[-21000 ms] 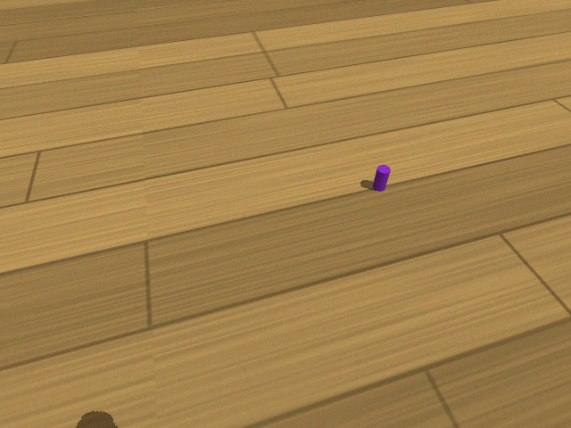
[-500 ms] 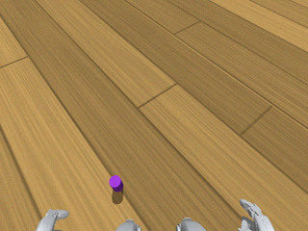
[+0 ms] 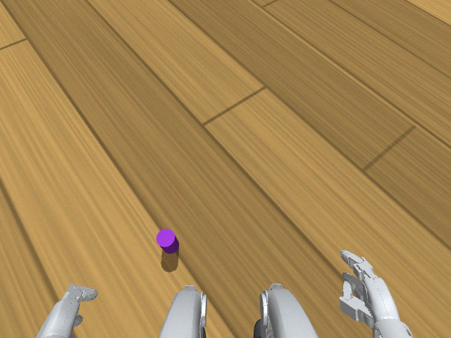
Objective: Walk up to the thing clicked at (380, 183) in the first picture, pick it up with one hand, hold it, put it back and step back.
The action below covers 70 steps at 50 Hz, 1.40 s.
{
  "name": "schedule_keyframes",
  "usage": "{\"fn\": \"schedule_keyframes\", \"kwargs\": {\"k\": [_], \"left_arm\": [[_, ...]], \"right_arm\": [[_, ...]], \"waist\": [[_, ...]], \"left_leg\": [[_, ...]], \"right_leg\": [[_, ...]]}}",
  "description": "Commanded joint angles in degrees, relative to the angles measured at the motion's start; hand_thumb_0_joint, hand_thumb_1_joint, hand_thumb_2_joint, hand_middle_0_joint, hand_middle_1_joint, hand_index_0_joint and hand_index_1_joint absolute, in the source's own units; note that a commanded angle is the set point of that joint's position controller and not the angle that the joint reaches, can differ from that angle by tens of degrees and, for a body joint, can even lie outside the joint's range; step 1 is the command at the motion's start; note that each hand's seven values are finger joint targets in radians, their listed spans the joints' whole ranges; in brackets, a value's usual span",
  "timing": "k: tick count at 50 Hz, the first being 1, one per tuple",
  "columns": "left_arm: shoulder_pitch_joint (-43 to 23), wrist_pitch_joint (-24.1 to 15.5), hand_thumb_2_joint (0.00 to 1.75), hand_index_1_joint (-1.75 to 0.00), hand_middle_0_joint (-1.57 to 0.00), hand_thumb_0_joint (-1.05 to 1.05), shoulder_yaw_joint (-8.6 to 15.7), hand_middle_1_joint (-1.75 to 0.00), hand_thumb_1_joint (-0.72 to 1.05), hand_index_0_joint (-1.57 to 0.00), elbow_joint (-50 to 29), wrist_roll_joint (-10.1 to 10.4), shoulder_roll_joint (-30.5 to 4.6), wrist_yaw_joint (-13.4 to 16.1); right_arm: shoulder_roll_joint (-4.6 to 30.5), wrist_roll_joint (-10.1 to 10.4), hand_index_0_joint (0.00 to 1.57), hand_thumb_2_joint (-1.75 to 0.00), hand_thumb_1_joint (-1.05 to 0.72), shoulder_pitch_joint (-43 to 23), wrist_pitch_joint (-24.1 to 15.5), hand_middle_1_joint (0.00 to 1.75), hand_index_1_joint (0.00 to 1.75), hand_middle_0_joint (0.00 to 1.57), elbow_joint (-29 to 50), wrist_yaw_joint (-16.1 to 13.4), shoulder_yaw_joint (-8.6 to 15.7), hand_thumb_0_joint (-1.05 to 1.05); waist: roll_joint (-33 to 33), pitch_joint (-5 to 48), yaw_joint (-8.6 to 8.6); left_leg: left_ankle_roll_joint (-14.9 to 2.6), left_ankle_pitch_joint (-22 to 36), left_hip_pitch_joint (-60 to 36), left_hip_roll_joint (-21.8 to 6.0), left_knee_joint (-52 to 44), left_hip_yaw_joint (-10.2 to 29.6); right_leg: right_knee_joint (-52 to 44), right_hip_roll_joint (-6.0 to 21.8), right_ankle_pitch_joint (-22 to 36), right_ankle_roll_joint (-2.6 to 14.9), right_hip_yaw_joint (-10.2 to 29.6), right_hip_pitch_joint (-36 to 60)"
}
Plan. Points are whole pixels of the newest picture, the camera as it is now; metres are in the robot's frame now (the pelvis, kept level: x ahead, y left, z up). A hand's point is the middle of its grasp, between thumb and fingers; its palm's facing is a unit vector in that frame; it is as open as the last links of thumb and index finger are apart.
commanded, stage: rise first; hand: left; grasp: from above
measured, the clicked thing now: (168, 241) +0.41 +0.21 -0.57
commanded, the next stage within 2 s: approach in 1.74 s
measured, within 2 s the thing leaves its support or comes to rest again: neither
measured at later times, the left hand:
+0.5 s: hand (123, 273) +0.27 +0.28 -0.33, palm faces -0.47 -0.35 -0.81, open 13.9 cm
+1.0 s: hand (132, 258) +0.33 +0.28 -0.41, palm faces -0.47 -0.12 -0.87, open 14.0 cm
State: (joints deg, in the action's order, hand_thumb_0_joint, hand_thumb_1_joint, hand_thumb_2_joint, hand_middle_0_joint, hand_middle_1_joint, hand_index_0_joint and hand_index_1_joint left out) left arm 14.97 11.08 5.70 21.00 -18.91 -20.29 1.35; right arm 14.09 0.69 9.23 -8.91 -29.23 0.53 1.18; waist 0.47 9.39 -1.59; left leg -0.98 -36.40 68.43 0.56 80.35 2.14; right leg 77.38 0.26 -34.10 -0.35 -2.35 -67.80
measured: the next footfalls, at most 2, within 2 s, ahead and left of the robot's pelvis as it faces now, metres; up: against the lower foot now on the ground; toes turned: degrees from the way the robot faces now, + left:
none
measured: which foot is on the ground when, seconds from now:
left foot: down 0.00-1.00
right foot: down 0.00-1.00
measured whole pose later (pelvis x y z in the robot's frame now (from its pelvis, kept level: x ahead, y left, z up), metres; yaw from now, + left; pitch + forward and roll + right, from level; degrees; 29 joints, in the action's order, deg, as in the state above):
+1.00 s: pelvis -0.08 +0.00 -0.25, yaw -3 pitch +35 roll -6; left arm -39.6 -14.0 6.1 68.0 -64.9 -36.1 17.4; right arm 16.2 -3.9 7.9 -3.0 -41.8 6.3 2.4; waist 0.4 7.0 -7.0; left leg -1.2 -39.4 123.5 1.5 128.1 3.9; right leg 123.3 1.2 -36.7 -0.3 -4.4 -121.4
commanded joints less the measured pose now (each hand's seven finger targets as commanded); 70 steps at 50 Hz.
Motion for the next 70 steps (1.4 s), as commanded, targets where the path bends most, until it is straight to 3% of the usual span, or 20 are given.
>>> {"fn": "schedule_keyframes", "kwargs": {"k": [1, 4, 9, 12, 14, 19, 23, 27, 31, 33, 36, 39, 44, 45, 51, 52, 55, 58, 60, 70], "left_arm": [[-9.2, -6.6, 0.93, -1.07, -0.06, 0.0, 4.2, -1.09, -0.5, -0.07, -1.7, -5.4, -12.0, 1.4], [-15.2, -11.2, 0.93, -1.07, -0.07, 0.0, 2.6, -1.09, -0.51, -0.08, 1.0, -9.4, -12.4, 2.3], [-23.0, -16.0, 0.98, -1.06, -0.08, 0.0, 3.9, -1.06, -0.55, -0.09, 8.3, -16.2, -16.9, 5.4], [-27.1, -16.9, 0.97, -1.05, -0.09, 0.0, 6.1, -1.05, -0.53, -0.1, 11.6, -20.0, -20.8, 7.4], [-30.7, -17.2, 0.98, -1.05, -0.08, 0.0, 5.2, -1.05, -0.53, -0.08, 14.2, -22.0, -19.9, 8.1], [-39.4, -18.2, 1.0, -1.04, -0.08, 0.0, 5.8, -1.04, -0.51, -0.08, 18.0, -26.3, -23.5, 8.3], [-46.4, -19.9, 0.98, -1.04, -0.08, 0.0, 7.1, -1.04, -0.49, -0.09, 21.6, -29.7, -27.8, 8.9], [-53.0, -22.4, 1.01, -1.06, -0.06, 0.0, 4.7, -1.06, -0.53, -0.06, 25.8, -32.1, -26.6, 9.4], [-57.7, -24.7, 1.01, -1.04, -0.06, 0.0, 5.2, -1.05, -0.52, -0.07, 28.6, -35.2, -30.1, 11.2], [-59.2, -25.5, 1.0, -1.03, -0.07, 0.0, 3.9, -1.03, -0.52, -0.07, 30.9, -36.2, -28.6, 12.2], [-63.0, -26.2, 1.01, -1.01, -0.07, 0.0, 5.5, -1.01, -0.52, -0.07, 31.7, -39.3, -32.2, 14.5], [-63.0, -25.8, 1.02, -0.99, -0.08, 0.0, 3.8, -0.98, -0.54, -0.07, 36.9, -41.5, -30.2, 15.9], [-66.4, -25.4, 1.01, -0.96, -0.09, 0.0, 4.0, -0.95, -0.53, -0.09, 37.6, -44.3, -31.8, 17.5], [-66.0, -25.3, 0.99, -0.95, -0.1, 0.0, 2.9, -0.95, -0.51, -0.1, 39.7, -44.9, -30.3, 17.6], [-69.0, -25.7, 0.96, -0.93, -0.13, 0.0, 3.7, -0.92, -0.48, -0.13, 40.9, -47.3, -32.3, 19.3], [-69.0, -25.8, 0.95, -0.92, -0.14, 0.0, 2.4, -0.91, -0.47, -0.14, 42.2, -47.4, -30.3, 19.4], [-72.9, -26.4, 0.95, -0.92, -0.14, 0.0, 3.4, -0.92, -0.47, -0.14, 39.5, -48.3, -32.9, 20.3], [-70.5, -26.4, 0.94, -0.92, -0.15, 0.0, 2.6, -0.91, -0.46, -0.15, 42.8, -49.0, -30.5, 21.0], [-71.3, -26.6, 0.92, -0.91, -0.16, 0.0, 3.5, -0.91, -0.44, -0.16, 42.6, -49.4, -32.4, 21.6], [-72.9, -26.6, 0.94, -0.93, -0.14, 0.0, 3.3, -0.93, -0.47, -0.14, 44.0, -51.7, -32.0, 23.5]], "right_arm": [[9.6, 0.0, 0.2, -0.89, -0.88, -0.2, -4.1, 0.3, 0.3, 0.2, 4.7, -0.5, 4.2, 0.0], [10.6, 0.0, 0.2, -0.9, -0.89, -1.0, -5.2, 0.3, 0.3, 0.2, 3.2, 0.0, 4.5, 0.0], [12.1, -0.1, 0.2, -0.91, -0.91, -0.8, -5.6, 0.3, 0.3, 0.2, -0.6, 0.5, 5.0, 0.0], [12.5, -0.1, 0.2, -0.9, -0.9, 0.2, -4.9, 0.3, 0.3, 0.2, -2.1, 1.0, 5.3, 0.0], [12.4, -0.5, 0.2, -0.9, -0.89, 0.9, -4.3, 0.3, 0.3, 0.2, -3.3, 1.6, 5.5, 0.0], [13.1, -0.9, 0.2, -0.9, -0.87, 3.3, -2.8, 0.3, 0.3, 0.2, -5.1, 2.5, 6.8, 0.0], [13.0, -1.2, 0.2, -0.9, -0.87, 3.8, -1.2, 0.3, 0.3, 0.2, -6.1, 2.6, 6.8, 0.0], [12.9, -1.5, 0.2, -0.9, -0.88, 4.4, -0.2, 0.3, 0.3, 0.2, -7.3, 2.6, 6.7, 0.0], [13.5, -2.1, 0.2, -0.9, -0.9, 4.7, 1.0, 0.3, 0.3, 0.2, -7.7, 2.7, 6.2, 0.0], [13.2, -2.5, 0.2, -0.9, -0.9, 4.8, 1.5, 0.3, 0.3, 0.2, -8.2, 3.0, 5.9, 0.0], [13.7, -2.9, 0.2, -0.9, -0.9, 5.7, 2.8, 0.3, 0.3, 0.2, -8.7, 3.3, 5.5, 0.0], [14.2, -3.4, 0.2, -0.9, -0.9, 5.9, 3.5, 0.3, 0.3, 0.2, -9.4, 3.8, 5.3, 0.0], [14.5, -4.1, 0.2, -0.9, -0.91, 7.3, 4.4, 0.3, 0.3, 0.2, -10.1, 4.6, 5.3, 0.0], [14.7, -4.4, 0.2, -0.9, -0.91, 7.7, 4.6, 0.3, 0.3, 0.2, -10.3, 4.7, 5.3, 0.0], [14.4, -5.1, 0.2, -0.9, -0.91, 7.9, 5.1, 0.3, 0.3, 0.2, -10.5, 5.3, 5.4, 0.0], [14.4, -5.3, 0.2, -0.9, -0.91, 7.9, 5.1, 0.3, 0.3, 0.2, -10.5, 5.5, 5.1, 0.0], [14.7, -5.5, 0.2, -0.9, -0.91, 7.9, 5.1, 0.3, 0.3, 0.2, -11.0, 5.6, 5.4, 0.0], [14.1, -6.0, 0.2, -0.9, -0.91, 8.4, 5.1, 0.3, 0.3, 0.2, -11.3, 5.8, 5.0, 0.0], [14.2, -6.3, 0.2, -0.9, -0.91, 8.7, 5.0, 0.3, 0.3, 0.2, -11.7, 5.8, 5.0, 0.0], [14.7, -7.1, 0.2, -0.9, -0.91, 9.5, 5.4, 0.3, 0.3, 0.2, -12.1, 6.4, 5.2, 0.0]], "waist": [[3.4, 15.3, -1.33], [5.7, 19.5, -1.04], [6.4, 25.9, -0.29], [6.3, 31.3, 1.05], [4.0, 32.9, 1.03], [2.4, 38.8, 0.74], [1.0, 37.9, 0.33], [3.2, 34.0, -1.59], [5.4, 32.7, -1.81], [6.0, 31.0, -2.74], [7.4, 33.2, -2.45], [9.5, 30.8, -3.47], [11.9, 34.9, -3.42], [11.6, 33.5, -4.53], [10.0, 33.4, -4.86], [10.2, 32.0, -5.51], [12.9, 34.2, -4.9], [9.8, 33.2, -5.74], [10.7, 34.7, -5.69], [12.9, 34.4, -6.72]], "left_leg": [[0.14, 11.9, -3.8, 0.5, -4.6, 0.5], [0.81, 11.5, -1.3, 0.4, -1.0, 1.3], [0.7, 14.0, 3.9, 0.5, 6.9, 1.1], [0.23, 17.6, 8.0, 1.1, 12.3, -0.3], [-0.23, 18.2, 11.2, 1.3, 15.4, -0.7], [-0.74, 15.1, 16.7, 1.4, 20.1, -1.5], [-1.15, 9.4, 22.4, 1.6, 23.0, -2.0], [-1.07, 3.5, 25.4, 1.6, 24.3, -1.4], [-1.1, -1.8, 26.4, 1.5, 24.9, 0.0], [-1.09, -1.8, 27.0, 1.6, 26.0, 0.1], [-1.04, 0.0, 26.9, 1.8, 27.4, 0.1], [-0.55, 0.0, 26.1, 1.5, 27.4, 1.3], [-0.24, 5.6, 23.7, 1.6, 29.6, 1.4], [-0.14, 5.5, 24.2, 1.5, 29.6, 1.8], [-0.84, 3.9, 27.2, 1.8, 31.9, 1.0], [-0.73, 3.6, 28.0, 1.8, 31.9, 1.1], [-0.54, 4.3, 26.3, 1.6, 32.6, 1.2], [-0.94, 5.1, 28.3, 1.7, 34.3, 0.5], [-1.1, 7.0, 27.8, 1.9, 35.3, -0.1], [-0.42, 8.5, 26.3, 1.2, 35.2, 1.5]], "right_leg": [[-1.9, -1.1, 9.7, 2.37, 1.4, 1.2], [4.4, -1.0, 9.3, 2.51, 1.4, -5.1], [12.1, -1.2, 11.1, 2.67, 1.1, -12.4], [15.5, -1.2, 14.1, 2.7, 1.3, -13.4], [17.3, -1.3, 15.0, 2.58, 1.0, -13.7], [20.3, -1.1, 13.2, 2.2, 0.6, -13.9], [22.1, -1.2, 7.8, 1.97, 0.3, -16.7], [24.4, -1.4, 1.9, 2.19, -0.8, -24.0], [26.5, -1.4, -2.9, 2.34, -1.7, -29.4], [27.5, -1.3, -2.6, 2.4, -2.1, -31.2], [28.9, -1.1, -1.3, 2.57, -2.5, -32.7], [31.2, -0.9, -0.4, 2.77, -3.5, -36.9], [33.7, -0.6, 4.2, 2.83, -3.6, -37.2], [34.1, -0.6, 4.1, 2.75, -3.9, -38.2], [34.3, -0.8, 3.1, 2.73, -3.8, -38.4], [34.8, -0.6, 2.9, 2.59, -3.9, -39.3], [35.8, -0.6, 3.5, 2.72, -3.8, -40.7], [35.7, -0.7, 4.5, 2.46, -3.8, -39.5], [35.9, -0.8, 6.2, 2.35, -3.5, -38.3], [38.1, -0.6, 6.9, 2.35, -4.2, -41.6]]}}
